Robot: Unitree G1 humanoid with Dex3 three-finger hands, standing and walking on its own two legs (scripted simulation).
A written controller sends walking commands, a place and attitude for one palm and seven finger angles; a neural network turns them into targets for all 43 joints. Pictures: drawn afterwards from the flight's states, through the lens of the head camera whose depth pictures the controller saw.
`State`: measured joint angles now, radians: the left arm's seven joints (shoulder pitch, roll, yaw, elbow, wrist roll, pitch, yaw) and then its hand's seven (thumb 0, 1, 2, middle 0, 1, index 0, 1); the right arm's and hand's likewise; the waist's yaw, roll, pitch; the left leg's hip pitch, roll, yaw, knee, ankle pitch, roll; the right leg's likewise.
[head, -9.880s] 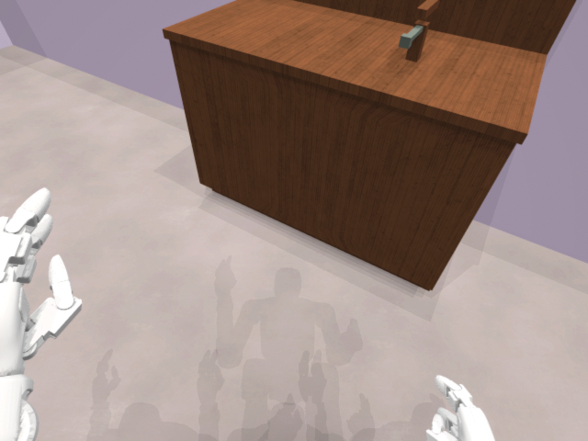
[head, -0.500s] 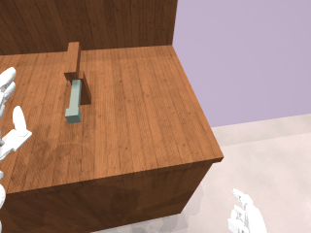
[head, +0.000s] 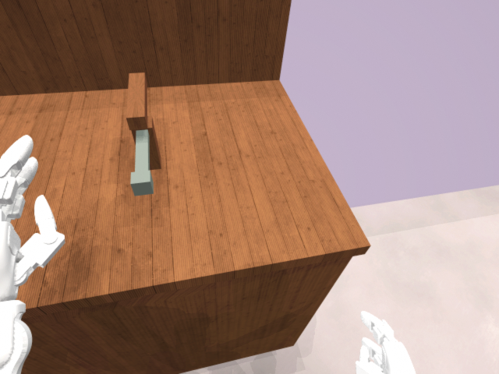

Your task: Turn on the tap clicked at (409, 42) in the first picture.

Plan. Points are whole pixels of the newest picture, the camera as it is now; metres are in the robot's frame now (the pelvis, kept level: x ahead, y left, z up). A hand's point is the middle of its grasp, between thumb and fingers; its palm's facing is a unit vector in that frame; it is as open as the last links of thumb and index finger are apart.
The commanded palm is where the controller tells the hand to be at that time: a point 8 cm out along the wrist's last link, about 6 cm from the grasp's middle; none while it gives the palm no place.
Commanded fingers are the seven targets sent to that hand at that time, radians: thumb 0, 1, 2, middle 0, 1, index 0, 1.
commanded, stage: look again from close up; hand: left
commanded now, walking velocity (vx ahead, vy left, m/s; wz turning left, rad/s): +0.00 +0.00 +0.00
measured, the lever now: (142, 183) +0.35 +0.21 +0.12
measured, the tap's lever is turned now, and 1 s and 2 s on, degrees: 0 0 0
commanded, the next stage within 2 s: shuffle to correct the standing spot in 0.42 s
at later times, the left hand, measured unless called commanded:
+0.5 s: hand (67, 228) +0.24 +0.26 +0.16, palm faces +0.39 -0.85 -0.36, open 7.4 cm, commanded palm +0.18 +0.29 +0.18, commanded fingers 0.00 0.90 0.90 -0.20 -0.30 -0.20 -0.30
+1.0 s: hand (114, 236) +0.23 +0.20 +0.16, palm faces +0.33 -0.86 -0.40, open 7.4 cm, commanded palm +0.17 +0.23 +0.18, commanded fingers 0.00 0.90 0.90 -0.20 -0.30 -0.20 -0.30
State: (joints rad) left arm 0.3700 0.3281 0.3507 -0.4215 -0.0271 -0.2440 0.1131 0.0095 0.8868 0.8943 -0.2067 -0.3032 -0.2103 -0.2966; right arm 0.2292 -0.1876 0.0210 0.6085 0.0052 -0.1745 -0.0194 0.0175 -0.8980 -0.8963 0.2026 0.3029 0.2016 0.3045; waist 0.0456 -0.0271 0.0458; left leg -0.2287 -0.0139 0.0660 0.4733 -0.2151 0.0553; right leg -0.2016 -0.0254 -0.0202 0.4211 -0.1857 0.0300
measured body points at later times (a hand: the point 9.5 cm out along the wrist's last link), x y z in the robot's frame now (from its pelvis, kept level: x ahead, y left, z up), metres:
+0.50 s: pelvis +0.02 +0.01 +0.00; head +0.05 +0.03 +0.45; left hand +0.21 +0.30 +0.17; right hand +0.20 -0.21 -0.07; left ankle +0.03 +0.08 -0.74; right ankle +0.03 -0.14 -0.74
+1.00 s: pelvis +0.01 -0.04 +0.00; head +0.05 -0.03 +0.44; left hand +0.21 +0.24 +0.18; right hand +0.18 -0.27 -0.08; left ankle +0.03 +0.08 -0.74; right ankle +0.03 -0.14 -0.74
